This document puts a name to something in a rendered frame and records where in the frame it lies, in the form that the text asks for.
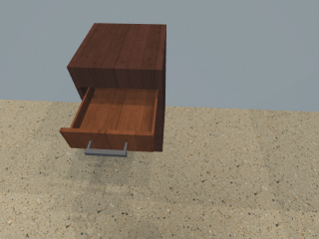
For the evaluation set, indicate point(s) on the cabinet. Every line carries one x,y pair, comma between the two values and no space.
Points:
123,56

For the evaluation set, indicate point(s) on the handle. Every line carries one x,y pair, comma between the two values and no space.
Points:
105,152

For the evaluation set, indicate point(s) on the drawer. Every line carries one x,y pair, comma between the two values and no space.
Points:
110,117

